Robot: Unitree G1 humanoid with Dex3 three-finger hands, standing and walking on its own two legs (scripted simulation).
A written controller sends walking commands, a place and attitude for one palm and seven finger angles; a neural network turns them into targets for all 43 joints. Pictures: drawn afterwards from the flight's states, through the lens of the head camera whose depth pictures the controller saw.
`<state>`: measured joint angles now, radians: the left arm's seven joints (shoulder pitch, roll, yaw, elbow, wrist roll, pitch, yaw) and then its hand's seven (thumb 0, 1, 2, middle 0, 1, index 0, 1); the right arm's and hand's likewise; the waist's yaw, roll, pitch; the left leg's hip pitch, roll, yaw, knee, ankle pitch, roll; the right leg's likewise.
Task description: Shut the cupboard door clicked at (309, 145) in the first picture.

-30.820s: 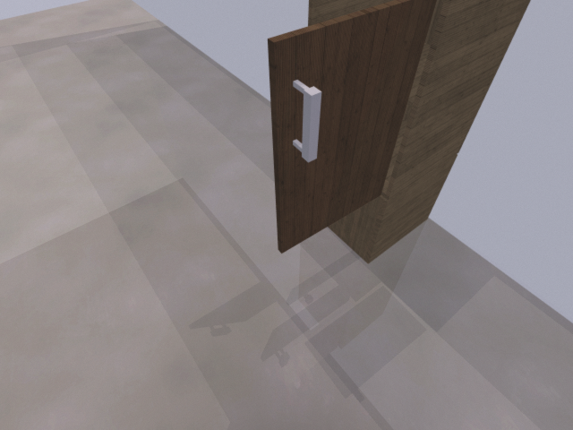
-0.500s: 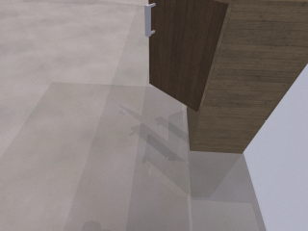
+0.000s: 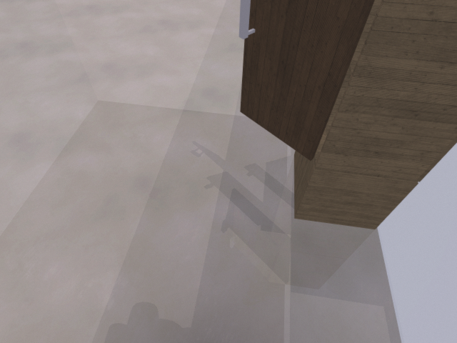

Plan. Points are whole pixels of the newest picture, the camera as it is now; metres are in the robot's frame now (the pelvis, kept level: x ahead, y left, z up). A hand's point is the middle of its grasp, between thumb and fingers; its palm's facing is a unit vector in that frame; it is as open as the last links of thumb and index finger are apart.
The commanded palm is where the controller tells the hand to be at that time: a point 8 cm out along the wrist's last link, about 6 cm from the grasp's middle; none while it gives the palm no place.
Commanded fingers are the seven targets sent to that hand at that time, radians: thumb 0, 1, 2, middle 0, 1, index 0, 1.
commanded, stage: walk to a spot facing it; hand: left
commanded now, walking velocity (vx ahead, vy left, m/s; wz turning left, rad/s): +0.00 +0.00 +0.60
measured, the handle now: (249, 12) +1.03 -0.02 +0.10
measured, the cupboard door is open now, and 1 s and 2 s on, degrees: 51 51 51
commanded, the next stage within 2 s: turn to face it in 1.84 s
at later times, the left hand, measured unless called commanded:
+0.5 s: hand out of the picture +0.04 +0.25 -0.16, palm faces +0.27 -0.93 -0.26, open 7.4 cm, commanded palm none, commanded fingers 0.00 0.90 0.90 -0.20 -0.30 -0.20 -0.30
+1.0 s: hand out of the picture -0.09 +0.14 -0.16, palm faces +0.66 -0.71 -0.24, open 7.4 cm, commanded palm none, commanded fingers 0.00 0.90 0.90 -0.20 -0.30 -0.20 -0.30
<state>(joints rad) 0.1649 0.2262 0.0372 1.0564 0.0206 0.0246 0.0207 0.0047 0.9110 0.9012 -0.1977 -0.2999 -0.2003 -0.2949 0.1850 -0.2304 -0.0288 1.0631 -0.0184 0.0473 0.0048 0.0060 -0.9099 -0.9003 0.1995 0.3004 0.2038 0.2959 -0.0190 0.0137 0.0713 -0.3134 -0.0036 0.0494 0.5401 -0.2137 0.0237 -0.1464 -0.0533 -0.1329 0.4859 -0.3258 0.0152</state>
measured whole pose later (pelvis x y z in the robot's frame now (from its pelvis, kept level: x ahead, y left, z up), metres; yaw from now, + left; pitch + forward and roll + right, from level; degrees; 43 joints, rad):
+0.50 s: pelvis -0.01 +0.01 +0.01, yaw +16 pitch +2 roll -2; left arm 0.13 0.25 0.08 0.91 0.02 0.06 0.01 0.01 0.91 0.90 -0.20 -0.30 -0.20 -0.29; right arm 0.23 -0.21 -0.06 0.95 -0.03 0.05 0.00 0.01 -0.91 -0.90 0.20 0.30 0.21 0.30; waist -0.04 0.01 0.08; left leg -0.36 -0.07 -0.09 0.43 -0.11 0.06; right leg -0.43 -0.03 0.03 0.89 -0.39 0.06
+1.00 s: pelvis +0.06 +0.03 +0.00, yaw +40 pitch +1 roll +1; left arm 0.42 0.17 0.05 0.99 0.03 -0.05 0.01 0.01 0.91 0.90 -0.20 -0.30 -0.20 -0.29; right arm 0.13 -0.25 -0.06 0.93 -0.04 0.07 0.06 0.01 -0.91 -0.90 0.20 0.30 0.20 0.30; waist 0.03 0.00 0.10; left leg -0.57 0.06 0.09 0.86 -0.27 0.00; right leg 0.06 -0.11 -0.31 0.35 -0.39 0.05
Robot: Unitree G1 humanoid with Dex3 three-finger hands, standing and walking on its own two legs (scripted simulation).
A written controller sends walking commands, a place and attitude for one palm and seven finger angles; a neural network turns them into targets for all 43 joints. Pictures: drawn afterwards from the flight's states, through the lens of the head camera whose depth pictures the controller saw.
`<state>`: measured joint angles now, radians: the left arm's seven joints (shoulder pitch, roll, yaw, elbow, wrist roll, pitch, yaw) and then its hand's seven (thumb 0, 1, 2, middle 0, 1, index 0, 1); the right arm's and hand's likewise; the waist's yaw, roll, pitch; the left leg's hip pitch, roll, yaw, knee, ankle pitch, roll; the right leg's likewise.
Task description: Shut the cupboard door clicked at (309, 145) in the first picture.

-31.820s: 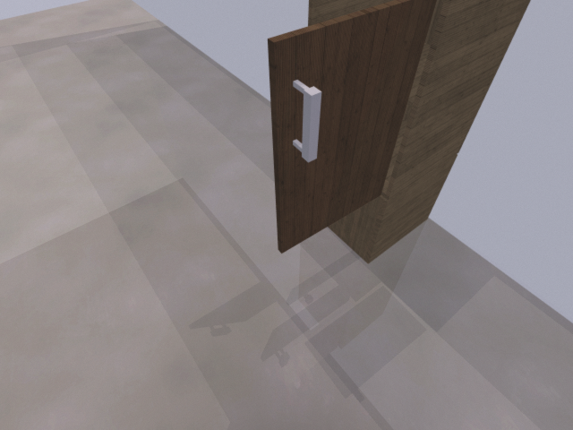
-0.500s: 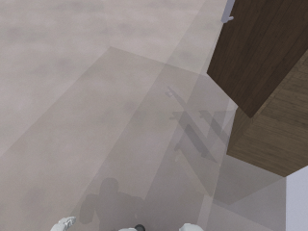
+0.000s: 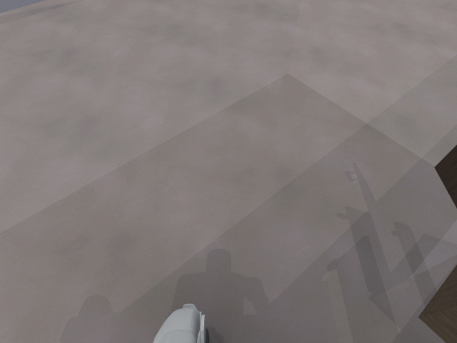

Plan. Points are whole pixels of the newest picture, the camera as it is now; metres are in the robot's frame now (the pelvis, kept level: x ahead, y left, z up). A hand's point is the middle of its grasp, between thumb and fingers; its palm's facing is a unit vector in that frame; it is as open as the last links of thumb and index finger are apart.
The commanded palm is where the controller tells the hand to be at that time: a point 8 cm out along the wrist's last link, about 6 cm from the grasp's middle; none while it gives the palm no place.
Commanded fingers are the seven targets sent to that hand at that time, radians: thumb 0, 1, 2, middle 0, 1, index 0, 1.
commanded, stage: walk to a spot facing it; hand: left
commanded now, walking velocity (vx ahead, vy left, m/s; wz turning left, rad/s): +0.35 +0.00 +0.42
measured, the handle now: out of the picture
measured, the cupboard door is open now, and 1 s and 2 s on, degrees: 51 51 51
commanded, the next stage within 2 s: turn to face it in 0.84 s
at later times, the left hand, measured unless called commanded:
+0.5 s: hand (138, 248) +0.31 +0.24 -0.15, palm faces +0.10 -0.98 -0.16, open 7.4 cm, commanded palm none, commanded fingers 0.00 0.90 0.90 -0.20 -0.30 -0.20 -0.30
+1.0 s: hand (144, 222) +0.39 +0.26 -0.18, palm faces +0.33 -0.93 -0.17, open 7.3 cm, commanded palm none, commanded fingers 0.00 0.90 0.90 -0.20 -0.30 -0.20 -0.30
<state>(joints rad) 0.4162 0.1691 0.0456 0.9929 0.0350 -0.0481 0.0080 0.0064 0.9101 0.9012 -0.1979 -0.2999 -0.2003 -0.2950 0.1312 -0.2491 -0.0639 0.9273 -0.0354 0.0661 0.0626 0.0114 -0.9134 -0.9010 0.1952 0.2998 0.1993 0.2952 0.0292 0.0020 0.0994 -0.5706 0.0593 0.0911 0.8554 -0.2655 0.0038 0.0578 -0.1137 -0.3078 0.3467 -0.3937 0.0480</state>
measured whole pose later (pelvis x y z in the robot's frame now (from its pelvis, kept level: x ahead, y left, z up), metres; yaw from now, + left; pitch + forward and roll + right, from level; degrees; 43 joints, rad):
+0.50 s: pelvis +0.21 +0.06 +0.00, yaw +6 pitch -1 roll +1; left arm 0.14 0.19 0.06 0.92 0.03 0.01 -0.03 0.01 0.91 0.90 -0.19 -0.30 -0.20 -0.29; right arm 0.39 -0.16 -0.03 1.06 -0.02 -0.05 -0.01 0.01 -0.92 -0.90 0.20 0.30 0.21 0.30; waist -0.03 -0.04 0.04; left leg 0.01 -0.08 0.08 0.30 -0.30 0.09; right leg -0.59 -0.12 -0.03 0.78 -0.07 0.02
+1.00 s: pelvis +0.44 +0.08 +0.00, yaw +16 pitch +0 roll -3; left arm 0.31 0.19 0.07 1.03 0.03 -0.05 0.01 0.00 0.93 0.90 -0.20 -0.30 -0.20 -0.29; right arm 0.21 -0.19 -0.06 0.98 -0.03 -0.01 0.03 0.01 -0.93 -0.90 0.20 0.30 0.20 0.30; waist 0.00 -0.02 0.08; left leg -0.52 0.08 0.07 0.70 -0.21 0.02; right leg -0.08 -0.08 -0.25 0.44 -0.34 0.04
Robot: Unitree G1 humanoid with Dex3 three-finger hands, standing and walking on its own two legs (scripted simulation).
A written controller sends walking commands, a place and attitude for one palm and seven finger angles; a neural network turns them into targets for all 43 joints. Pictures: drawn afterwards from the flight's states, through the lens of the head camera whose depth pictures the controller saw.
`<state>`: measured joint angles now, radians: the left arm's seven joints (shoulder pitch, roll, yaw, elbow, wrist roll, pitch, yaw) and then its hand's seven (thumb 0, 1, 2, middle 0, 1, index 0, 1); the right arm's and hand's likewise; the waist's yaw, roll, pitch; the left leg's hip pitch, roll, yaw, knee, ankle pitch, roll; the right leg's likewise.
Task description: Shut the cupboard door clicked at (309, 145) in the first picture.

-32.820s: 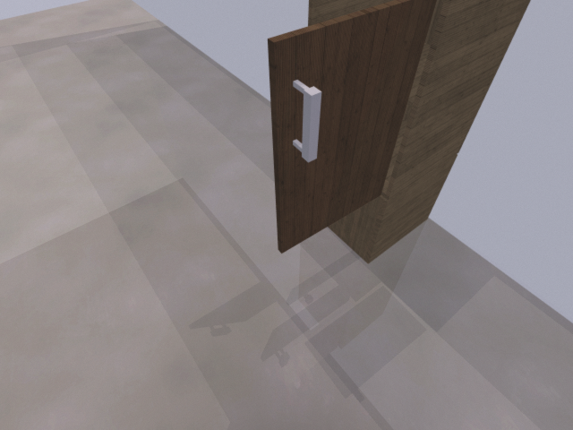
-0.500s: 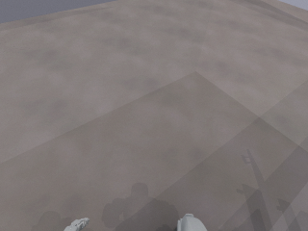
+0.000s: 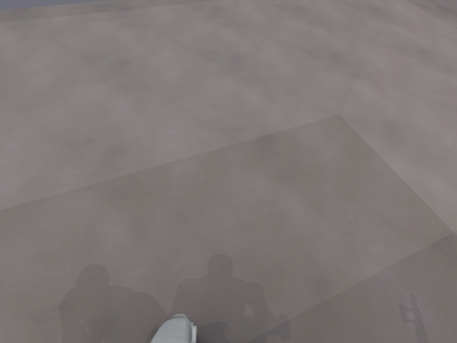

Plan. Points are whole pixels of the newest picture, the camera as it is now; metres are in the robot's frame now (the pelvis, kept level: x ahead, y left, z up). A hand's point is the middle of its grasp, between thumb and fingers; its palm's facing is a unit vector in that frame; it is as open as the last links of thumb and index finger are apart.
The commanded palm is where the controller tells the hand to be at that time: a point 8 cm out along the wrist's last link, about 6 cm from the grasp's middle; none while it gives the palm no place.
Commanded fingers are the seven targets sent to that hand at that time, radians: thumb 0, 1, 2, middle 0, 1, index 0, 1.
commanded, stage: turn to face it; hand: left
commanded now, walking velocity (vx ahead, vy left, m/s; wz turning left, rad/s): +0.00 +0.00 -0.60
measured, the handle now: out of the picture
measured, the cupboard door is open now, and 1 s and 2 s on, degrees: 51 51 51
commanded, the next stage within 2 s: none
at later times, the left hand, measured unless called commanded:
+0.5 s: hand (132, 310) +0.19 +0.20 -0.16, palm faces -0.16 -0.95 -0.25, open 7.4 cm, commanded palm none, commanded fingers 0.00 0.90 0.90 -0.20 -0.30 -0.20 -0.30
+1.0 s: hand (148, 235) +0.35 +0.20 -0.16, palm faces -0.50 -0.84 -0.21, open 7.4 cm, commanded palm none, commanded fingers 0.00 0.90 0.90 -0.20 -0.30 -0.20 -0.30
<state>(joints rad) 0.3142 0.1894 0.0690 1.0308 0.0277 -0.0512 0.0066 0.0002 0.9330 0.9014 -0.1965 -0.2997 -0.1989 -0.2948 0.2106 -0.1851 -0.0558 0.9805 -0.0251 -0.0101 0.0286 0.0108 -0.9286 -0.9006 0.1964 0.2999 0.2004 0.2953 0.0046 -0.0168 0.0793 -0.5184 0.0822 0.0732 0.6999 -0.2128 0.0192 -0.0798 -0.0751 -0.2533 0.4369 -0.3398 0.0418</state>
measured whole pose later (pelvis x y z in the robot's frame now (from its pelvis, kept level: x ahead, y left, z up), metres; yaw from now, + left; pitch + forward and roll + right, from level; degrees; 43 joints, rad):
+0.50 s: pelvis +0.10 +0.02 -0.01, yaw -15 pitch +0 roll +0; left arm 0.25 0.17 0.08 0.93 0.03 0.03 0.00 0.01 0.91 0.90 -0.20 -0.30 -0.20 -0.29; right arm 0.13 -0.21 -0.06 0.95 -0.02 0.06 -0.01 0.00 -0.91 -0.90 0.20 0.30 0.21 0.30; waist 0.04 0.06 0.07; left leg -0.41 0.07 0.15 0.93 -0.51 -0.02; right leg -0.33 0.00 -0.06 0.64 -0.31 -0.03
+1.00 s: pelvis +0.14 +0.08 +0.01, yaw -34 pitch +1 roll -3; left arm 0.14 0.29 0.10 0.87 0.02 0.09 -0.03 0.01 0.91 0.90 -0.19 -0.30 -0.20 -0.29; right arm 0.22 -0.19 -0.02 0.90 -0.03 0.01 -0.03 0.01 -0.91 -0.90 0.20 0.30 0.21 0.30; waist 0.01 -0.02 0.09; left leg -0.22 0.11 0.18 0.49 -0.27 0.03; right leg -0.48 -0.02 -0.02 1.07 -0.42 0.06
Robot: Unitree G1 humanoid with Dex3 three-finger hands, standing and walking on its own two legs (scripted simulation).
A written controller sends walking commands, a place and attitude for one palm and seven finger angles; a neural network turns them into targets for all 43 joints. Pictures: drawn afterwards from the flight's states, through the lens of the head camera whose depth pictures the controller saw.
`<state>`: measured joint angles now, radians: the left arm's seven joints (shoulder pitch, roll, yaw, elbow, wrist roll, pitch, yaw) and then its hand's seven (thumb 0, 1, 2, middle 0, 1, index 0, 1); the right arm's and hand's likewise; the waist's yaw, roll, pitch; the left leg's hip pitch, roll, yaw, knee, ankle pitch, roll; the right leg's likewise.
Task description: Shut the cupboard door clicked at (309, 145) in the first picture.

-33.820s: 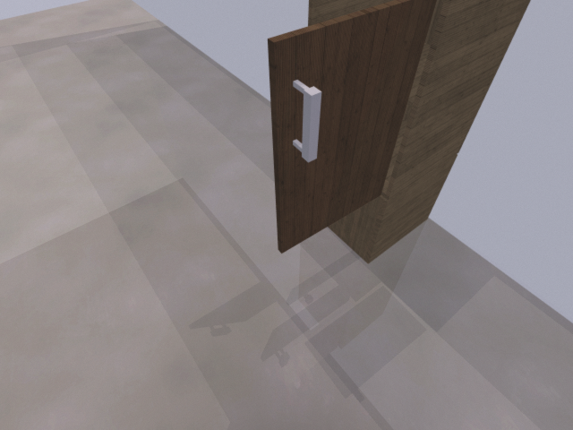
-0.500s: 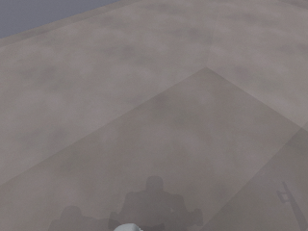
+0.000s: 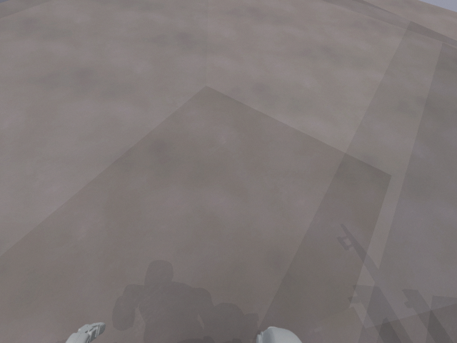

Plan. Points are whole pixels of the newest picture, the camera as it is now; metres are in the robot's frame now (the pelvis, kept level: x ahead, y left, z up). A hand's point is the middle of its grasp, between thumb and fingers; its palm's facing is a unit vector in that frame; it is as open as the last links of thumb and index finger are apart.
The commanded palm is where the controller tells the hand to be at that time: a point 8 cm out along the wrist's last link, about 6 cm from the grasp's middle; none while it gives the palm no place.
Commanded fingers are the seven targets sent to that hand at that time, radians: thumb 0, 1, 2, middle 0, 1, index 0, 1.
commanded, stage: turn to face it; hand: left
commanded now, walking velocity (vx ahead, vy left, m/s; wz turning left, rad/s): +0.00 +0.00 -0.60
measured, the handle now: out of the picture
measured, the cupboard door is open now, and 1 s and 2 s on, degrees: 51 51 51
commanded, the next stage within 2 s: take the last steps up to it in 1.88 s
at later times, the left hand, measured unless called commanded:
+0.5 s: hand out of the picture +0.13 +0.16 -0.18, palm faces -0.27 -0.94 -0.19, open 7.4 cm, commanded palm none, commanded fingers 0.00 0.90 0.90 -0.20 -0.30 -0.20 -0.30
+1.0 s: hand (172, 303) +0.21 +0.12 -0.17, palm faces -0.55 -0.79 -0.27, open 7.4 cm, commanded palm none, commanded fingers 0.00 0.90 0.90 -0.20 -0.30 -0.20 -0.30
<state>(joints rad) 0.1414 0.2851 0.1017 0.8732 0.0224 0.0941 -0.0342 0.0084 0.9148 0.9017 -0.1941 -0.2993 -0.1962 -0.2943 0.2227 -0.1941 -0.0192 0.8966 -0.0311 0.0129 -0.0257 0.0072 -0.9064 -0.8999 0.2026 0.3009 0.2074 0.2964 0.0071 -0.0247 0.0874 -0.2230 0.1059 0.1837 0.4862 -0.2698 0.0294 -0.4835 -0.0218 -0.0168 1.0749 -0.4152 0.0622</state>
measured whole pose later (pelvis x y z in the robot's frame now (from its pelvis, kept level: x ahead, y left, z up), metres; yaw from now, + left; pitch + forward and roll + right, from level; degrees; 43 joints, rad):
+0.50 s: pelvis +0.00 +0.00 -0.01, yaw -17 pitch +1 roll -1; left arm 0.20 0.22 0.06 0.89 0.03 0.06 -0.01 0.01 0.91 0.90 -0.20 -0.30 -0.20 -0.30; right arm 0.16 -0.23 -0.05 0.88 -0.01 0.05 -0.01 0.01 -0.91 -0.90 0.20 0.30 0.20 0.30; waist 0.01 -0.03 0.08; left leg -0.42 0.05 0.03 0.79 -0.39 -0.08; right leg -0.29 0.01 0.09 0.53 -0.26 0.02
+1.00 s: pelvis -0.01 +0.01 -0.02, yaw -36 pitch +0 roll +0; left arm 0.16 0.25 0.08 0.87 0.03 0.06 -0.03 0.01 0.91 0.90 -0.19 -0.30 -0.20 -0.29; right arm 0.26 -0.24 -0.06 0.92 -0.02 0.04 0.00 0.01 -0.90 -0.90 0.20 0.30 0.21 0.30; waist -0.01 0.03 0.06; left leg -0.32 0.18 0.27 0.72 -0.40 -0.03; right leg -0.27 -0.03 -0.06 0.59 -0.32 0.00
